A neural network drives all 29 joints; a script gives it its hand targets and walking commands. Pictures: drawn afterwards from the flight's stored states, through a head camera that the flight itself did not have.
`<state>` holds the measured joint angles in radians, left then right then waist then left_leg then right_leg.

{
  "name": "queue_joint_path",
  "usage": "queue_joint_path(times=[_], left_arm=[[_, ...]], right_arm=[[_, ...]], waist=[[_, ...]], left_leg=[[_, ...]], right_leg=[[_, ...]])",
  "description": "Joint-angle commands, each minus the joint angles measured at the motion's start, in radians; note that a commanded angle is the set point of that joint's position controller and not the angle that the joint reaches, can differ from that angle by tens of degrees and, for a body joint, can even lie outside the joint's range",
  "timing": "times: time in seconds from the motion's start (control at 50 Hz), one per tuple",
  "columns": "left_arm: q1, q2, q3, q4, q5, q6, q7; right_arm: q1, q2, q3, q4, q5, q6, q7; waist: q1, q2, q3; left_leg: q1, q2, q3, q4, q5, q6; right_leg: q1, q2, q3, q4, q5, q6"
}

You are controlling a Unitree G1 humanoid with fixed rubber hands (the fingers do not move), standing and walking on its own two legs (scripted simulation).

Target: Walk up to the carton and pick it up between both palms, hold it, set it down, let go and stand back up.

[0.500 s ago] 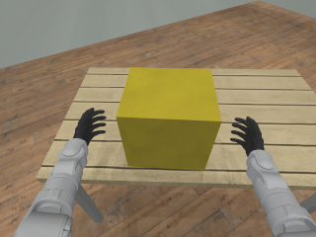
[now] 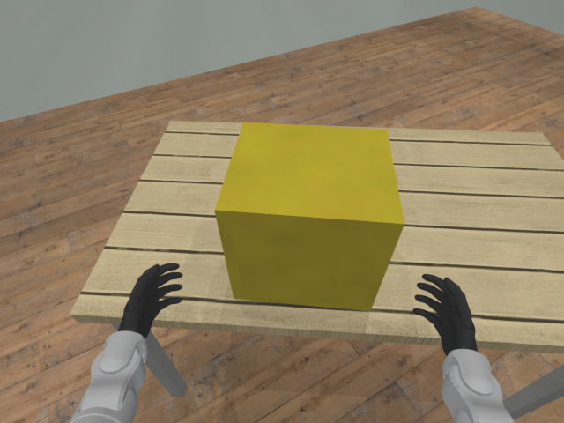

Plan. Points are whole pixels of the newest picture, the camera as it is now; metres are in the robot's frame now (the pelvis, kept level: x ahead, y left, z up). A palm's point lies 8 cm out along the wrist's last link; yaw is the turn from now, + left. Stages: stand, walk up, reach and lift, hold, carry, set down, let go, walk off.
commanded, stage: set down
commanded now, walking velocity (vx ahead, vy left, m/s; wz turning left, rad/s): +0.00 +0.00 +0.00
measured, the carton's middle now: (307, 217) +0.47 -0.01 -0.01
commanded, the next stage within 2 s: let go in 1.38 s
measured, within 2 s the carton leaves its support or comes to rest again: neither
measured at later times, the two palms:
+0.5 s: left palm (138, 362) +0.21 +0.24 -0.03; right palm (459, 379) +0.21 -0.21 -0.04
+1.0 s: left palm (143, 393) +0.18 +0.23 -0.06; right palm (464, 405) +0.18 -0.22 -0.06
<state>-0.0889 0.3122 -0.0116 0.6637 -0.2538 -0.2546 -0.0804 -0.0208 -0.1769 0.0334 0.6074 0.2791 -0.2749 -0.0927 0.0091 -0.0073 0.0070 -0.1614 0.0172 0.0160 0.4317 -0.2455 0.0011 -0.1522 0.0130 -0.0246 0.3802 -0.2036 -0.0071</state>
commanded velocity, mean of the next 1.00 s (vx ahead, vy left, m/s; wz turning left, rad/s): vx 0.00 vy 0.00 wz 0.00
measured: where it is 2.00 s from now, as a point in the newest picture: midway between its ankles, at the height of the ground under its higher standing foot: outside the picture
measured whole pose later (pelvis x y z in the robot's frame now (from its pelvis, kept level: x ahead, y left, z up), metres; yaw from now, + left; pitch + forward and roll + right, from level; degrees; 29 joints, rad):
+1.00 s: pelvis +0.01 -0.01 +0.00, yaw -1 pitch -4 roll +0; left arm 0.18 0.26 0.00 0.56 -0.10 -0.07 -0.04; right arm 0.18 -0.15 0.01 0.70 0.08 -0.27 -0.03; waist 0.03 -0.01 0.05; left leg -0.05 0.02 0.03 0.36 -0.24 -0.01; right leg -0.07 0.03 0.00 0.34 -0.21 -0.02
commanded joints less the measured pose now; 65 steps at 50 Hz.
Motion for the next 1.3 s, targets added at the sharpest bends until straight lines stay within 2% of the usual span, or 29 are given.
queue_joint_path(times=[0.0,0.08,0.16,0.24,0.32,0.54,0.8,1.04,1.06,1.14,1.28], left_arm=[[-0.179,0.164,0.023,-0.178,-0.031,-0.089,0.009],[-0.129,0.175,-0.004,-0.171,-0.052,-0.146,0.021],[-0.064,0.17,-0.009,-0.128,-0.047,-0.185,0.016],[-0.056,0.159,-0.015,-0.095,-0.038,-0.183,0.012],[-0.061,0.15,-0.027,-0.103,-0.036,-0.133,0.029],[0.042,0.112,0.022,-0.118,0.044,-0.028,0.034],[0.139,0.085,0.045,-0.196,0.114,0.087,0.037],[0.206,0.038,0.054,-0.243,0.189,0.204,0.057],[0.163,0.038,0.026,-0.291,0.16,0.196,0.054],[0.222,0.022,0.05,-0.25,0.204,0.226,0.06],[0.194,0.008,0.047,-0.213,0.217,0.307,0.069]], right_arm=[[-0.171,-0.088,-0.061,-0.177,-0.031,-0.067,0.006],[-0.13,-0.075,-0.063,-0.168,-0.037,-0.091,0.021],[-0.077,-0.062,-0.051,-0.105,-0.031,-0.139,0.029],[-0.077,-0.072,-0.05,-0.05,-0.041,-0.169,0.032],[-0.09,-0.08,-0.057,-0.05,-0.066,-0.141,0.036],[0.002,-0.06,-0.041,-0.037,-0.113,-0.092,0.041],[0.087,-0.051,-0.047,-0.038,-0.171,-0.054,0.048],[0.129,-0.06,-0.062,-0.015,-0.221,-0.014,0.069],[0.118,-0.059,-0.081,-0.053,-0.212,-0.022,0.067],[0.152,-0.079,-0.075,0.012,-0.226,-0.003,0.08],[0.12,-0.083,-0.076,0.001,-0.261,0.043,0.093]], waist=[[-0.007,0.047,-0.167],[-0.01,0.051,-0.175],[-0.008,0.047,-0.167],[-0.009,0.053,-0.14],[-0.006,0.051,-0.119],[0.02,0.03,-0.078],[0.019,0.025,-0.057],[0.02,0.025,-0.032],[-0.012,0.041,-0.088],[0.001,0.058,-0.043],[0.005,0.0,0.001]], left_leg=[[0.021,-0.02,-0.007,-0.022,0.237,-0.04],[0.001,-0.014,-0.02,-0.006,0.221,-0.039],[-0.01,-0.016,-0.029,0.019,0.242,-0.043],[-0.005,-0.012,-0.028,0.017,0.21,-0.044],[0.004,-0.001,-0.023,-0.021,0.155,-0.038],[0.07,-0.009,0.014,-0.059,0.232,-0.033],[0.117,-0.013,0.038,-0.081,0.272,-0.032],[0.145,-0.012,0.047,-0.096,0.312,-0.037],[0.16,-0.009,0.041,-0.083,0.318,-0.041],[0.172,-0.01,0.034,-0.086,0.327,-0.053],[0.133,-0.01,0.051,-0.111,0.228,-0.031]], right_leg=[[0.042,-0.003,0.048,-0.025,0.086,-0.023],[0.031,-0.004,0.05,0.0,0.069,-0.024],[0.026,-0.003,0.05,0.021,0.084,-0.021],[0.006,0.0,0.046,0.02,0.042,-0.03],[0.016,-0.001,0.043,0.004,0.004,-0.039],[0.068,-0.006,0.05,-0.043,0.083,-0.036],[0.082,-0.01,0.046,-0.076,0.149,-0.024],[0.071,0.003,0.024,-0.104,0.139,-0.023],[0.072,0.0,0.034,-0.088,0.17,-0.014],[0.06,0.007,0.026,-0.092,0.169,-0.014],[0.047,0.005,0.021,-0.102,0.11,-0.003]])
